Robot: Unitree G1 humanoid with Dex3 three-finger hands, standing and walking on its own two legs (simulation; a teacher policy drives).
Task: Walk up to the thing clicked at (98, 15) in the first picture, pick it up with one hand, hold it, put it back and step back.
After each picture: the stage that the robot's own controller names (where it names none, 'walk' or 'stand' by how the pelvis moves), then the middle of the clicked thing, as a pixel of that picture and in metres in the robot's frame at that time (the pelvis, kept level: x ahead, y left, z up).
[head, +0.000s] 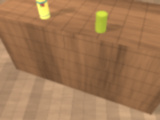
stand; (101, 22) +0.86 -0.10 -0.06
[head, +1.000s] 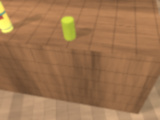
walk; (68, 28) +0.75 +0.13 -0.04
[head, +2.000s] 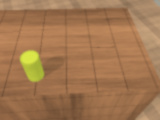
stand; (33, 66) +0.44 +0.22 -0.02
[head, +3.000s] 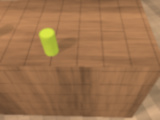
stand; (49, 42) +0.59 +0.19 -0.02
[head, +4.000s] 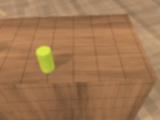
stand; (45, 59) +0.55 +0.20 -0.04
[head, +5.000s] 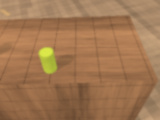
stand; (48, 60) +0.56 +0.19 -0.06
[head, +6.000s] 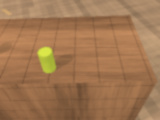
stand; (47, 60) +0.56 +0.20 -0.06
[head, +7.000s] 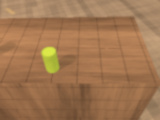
stand; (50, 60) +0.56 +0.19 -0.06
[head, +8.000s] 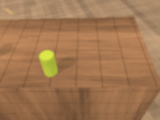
rise first; (48, 63) +0.53 +0.19 -0.06
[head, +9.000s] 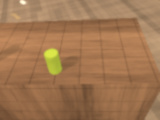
rise first; (53, 61) +0.56 +0.20 -0.06
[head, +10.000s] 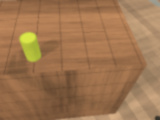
go down; (31, 47) +0.58 +0.19 -0.03
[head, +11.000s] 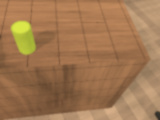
go down; (24, 38) +0.56 +0.19 +0.01
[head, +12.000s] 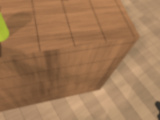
close in; out of the picture +0.57 +0.21 +0.04
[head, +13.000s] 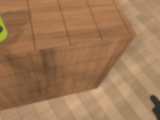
close; out of the picture +0.57 +0.20 +0.05
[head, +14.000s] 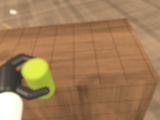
lift; (40, 79) +0.31 +0.14 +0.15
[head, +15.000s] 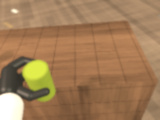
hold; (40, 81) +0.31 +0.14 +0.14
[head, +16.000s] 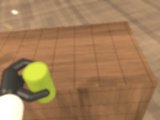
hold; (40, 83) +0.31 +0.14 +0.13
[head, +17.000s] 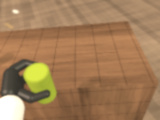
hold; (41, 84) +0.31 +0.14 +0.13
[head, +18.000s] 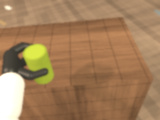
crouch; (39, 64) +0.38 +0.14 +0.14
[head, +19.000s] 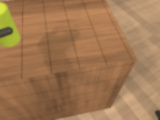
lower; (2, 26) +0.51 +0.19 +0.15
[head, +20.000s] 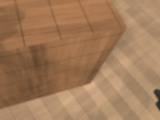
lower; out of the picture +0.55 +0.19 +0.06
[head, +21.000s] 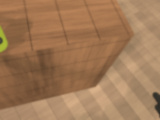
lower; out of the picture +0.53 +0.19 +0.04
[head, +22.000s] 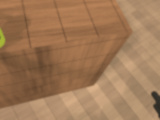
lower; out of the picture +0.53 +0.19 +0.05
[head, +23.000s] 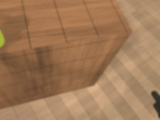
lower; out of the picture +0.53 +0.19 +0.05
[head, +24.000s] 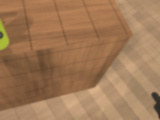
open; out of the picture +0.54 +0.18 +0.05
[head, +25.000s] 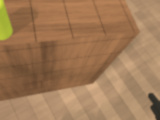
rise; out of the picture +0.54 +0.18 +0.05
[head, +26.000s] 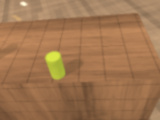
sink last; (55, 65) +0.51 +0.17 -0.01
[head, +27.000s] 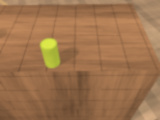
stand; (50, 53) +0.53 +0.16 +0.00
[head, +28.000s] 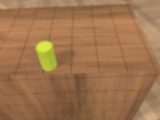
stand; (47, 56) +0.52 +0.18 +0.01
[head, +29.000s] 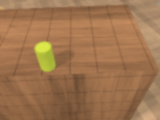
stand; (45, 57) +0.52 +0.17 +0.00
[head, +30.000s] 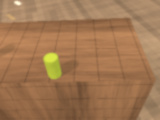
stand; (52, 66) +0.54 +0.17 -0.06
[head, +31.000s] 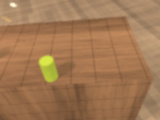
stand; (48, 69) +0.52 +0.19 -0.06
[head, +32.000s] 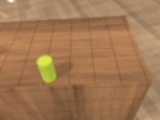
stand; (47, 69) +0.51 +0.19 -0.06
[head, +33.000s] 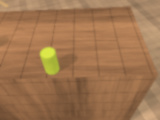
walk; (50, 61) +0.52 +0.17 -0.06
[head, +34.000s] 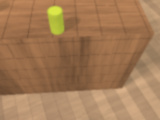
walk; (56, 20) +0.68 +0.13 -0.03
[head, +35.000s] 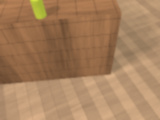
walk; (38, 7) +0.88 +0.30 -0.02
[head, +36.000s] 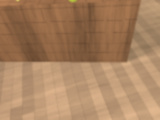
stand; out of the picture +1.17 +0.13 -0.02
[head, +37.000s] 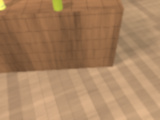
stand; (57, 1) +1.12 +0.19 -0.05
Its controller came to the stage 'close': yes
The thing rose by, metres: 0.21
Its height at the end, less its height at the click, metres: +0.00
